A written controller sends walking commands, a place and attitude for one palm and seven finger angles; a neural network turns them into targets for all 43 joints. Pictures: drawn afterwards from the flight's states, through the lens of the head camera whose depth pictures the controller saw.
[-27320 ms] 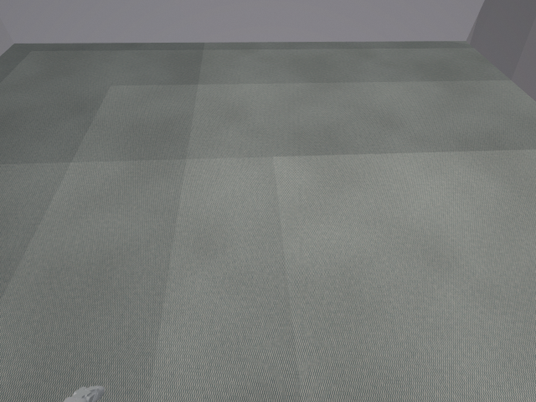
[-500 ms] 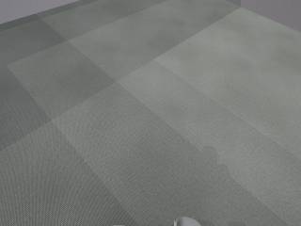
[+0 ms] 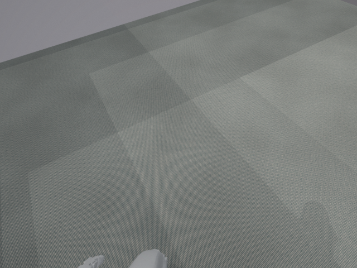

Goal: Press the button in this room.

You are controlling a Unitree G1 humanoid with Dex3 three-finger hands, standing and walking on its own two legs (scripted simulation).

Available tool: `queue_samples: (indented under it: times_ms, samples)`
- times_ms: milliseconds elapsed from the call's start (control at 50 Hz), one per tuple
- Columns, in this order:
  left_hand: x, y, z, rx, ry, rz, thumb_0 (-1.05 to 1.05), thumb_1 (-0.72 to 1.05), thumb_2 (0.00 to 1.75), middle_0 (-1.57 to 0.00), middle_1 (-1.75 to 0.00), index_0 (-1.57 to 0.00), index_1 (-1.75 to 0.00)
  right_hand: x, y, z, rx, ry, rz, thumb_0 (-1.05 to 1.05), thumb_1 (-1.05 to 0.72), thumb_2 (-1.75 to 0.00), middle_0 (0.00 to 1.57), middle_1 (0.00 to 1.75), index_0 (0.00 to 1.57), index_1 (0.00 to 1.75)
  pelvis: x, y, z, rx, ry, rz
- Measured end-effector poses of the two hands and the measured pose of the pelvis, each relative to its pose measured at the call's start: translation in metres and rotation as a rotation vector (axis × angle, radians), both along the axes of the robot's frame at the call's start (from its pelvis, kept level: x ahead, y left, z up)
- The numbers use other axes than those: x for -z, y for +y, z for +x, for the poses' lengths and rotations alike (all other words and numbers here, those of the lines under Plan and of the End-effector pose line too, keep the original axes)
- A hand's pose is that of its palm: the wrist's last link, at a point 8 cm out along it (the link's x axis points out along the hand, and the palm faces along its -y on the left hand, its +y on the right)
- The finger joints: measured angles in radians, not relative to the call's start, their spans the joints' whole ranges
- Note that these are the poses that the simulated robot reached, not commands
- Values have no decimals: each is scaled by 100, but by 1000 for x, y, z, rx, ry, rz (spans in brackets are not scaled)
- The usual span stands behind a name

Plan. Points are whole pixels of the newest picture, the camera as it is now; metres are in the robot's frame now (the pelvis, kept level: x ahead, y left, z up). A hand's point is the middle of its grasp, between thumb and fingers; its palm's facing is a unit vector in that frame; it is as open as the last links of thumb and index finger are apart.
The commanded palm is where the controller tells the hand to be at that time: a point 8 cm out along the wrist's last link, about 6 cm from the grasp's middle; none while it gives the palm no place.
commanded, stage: turn to face it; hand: left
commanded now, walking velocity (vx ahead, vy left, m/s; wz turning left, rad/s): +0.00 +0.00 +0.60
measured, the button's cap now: out of the picture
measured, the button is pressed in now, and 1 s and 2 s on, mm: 0 0 0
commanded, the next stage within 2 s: none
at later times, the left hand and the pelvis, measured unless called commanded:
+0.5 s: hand out of the picture -0.03 +0.28 -0.17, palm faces +0.34 -0.90 -0.27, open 7.4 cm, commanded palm none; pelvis -0.01 +0.04 +0.00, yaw +18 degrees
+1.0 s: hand out of the picture -0.02 +0.21 -0.15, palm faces +0.55 -0.79 -0.27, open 7.4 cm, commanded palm none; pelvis +0.01 +0.00 +0.00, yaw +37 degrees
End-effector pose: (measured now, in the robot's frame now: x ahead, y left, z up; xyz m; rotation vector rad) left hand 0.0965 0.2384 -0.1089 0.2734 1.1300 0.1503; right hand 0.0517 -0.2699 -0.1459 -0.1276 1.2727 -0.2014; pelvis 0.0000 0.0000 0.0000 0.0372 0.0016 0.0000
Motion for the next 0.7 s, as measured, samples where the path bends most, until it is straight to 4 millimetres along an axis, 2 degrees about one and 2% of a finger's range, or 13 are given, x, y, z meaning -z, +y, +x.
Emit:
queue_samples:
  times_ms: [80, 160, 260, 320, 380, 440, 540, 620, 700]
  samples:
    - [2, 1, -33, -73, 43, -5, 0, 90, 89, -20, -30, -20, -30, -3, 2, 17, -69, 12, 5, 1, -91, -90, 20, 30, 20, 30, -3, -4, -1, -57, -1, 12]
    - [7, 9, -69, -153, 93, -16, 0, 90, 89, -21, -30, -20, -30, -5, 13, 41, -153, 17, 0, 1, -91, -90, 20, 30, 20, 30, -3, 0, -3, -112, 4, 11]
    - [22, 32, -118, -265, 160, -30, 0, 90, 89, -21, -30, -21, -30, -10, 44, 84, -278, -30, -24, 1, -91, -90, 20, 29, 20, 30, 3, 15, -6, -180, 12, -8]
    - [39, 53, -145, -334, 192, -43, 0, 90, 89, -21, -30, -21, -30, -12, 69, 110, -352, -95, -48, 1, -91, -90, 20, 30, 20, 30, 14, 30, -7, -224, 17, -29]
    - [43, 68, -160, -384, 226, -39, 0, 91, 89, -20, -30, -20, -30, -22, 88, 124, -397, -140, -57, 1, -91, -90, 20, 30, 20, 30, 13, 37, -9, -250, 9, -31]
    - [37, 78, -159, -415, 205, -43, 1, 91, 89, -20, -30, -20, -29, -30, 99, 126, -423, -145, -66, 0, -90, -90, 20, 30, 20, 30, 6, 42, -9, -282, 3, -48]
    - [26, 84, -138, -432, 109, -41, 1, 91, 90, -20, -30, -20, -29, -33, 106, 122, -454, -117, -56, 0, -90, -90, 20, 30, 20, 30, -1, 43, -6, -333, 0, -50]
    - [20, 80, -116, -438, 41, -32, 0, 91, 90, -20, -30, -20, -29, -26, 101, 117, -463, -82, -41, 0, -90, -90, 20, 30, 21, 30, -1, 37, -2, -377, 1, -45]
    - [13, 68, -95, -442, -21, -16, 0, 91, 90, -20, -30, -20, -29, -12, 88, 115, -469, -36, -24, 0, -90, -90, 21, 30, 21, 30, 3, 24, 4, -427, 5, -36]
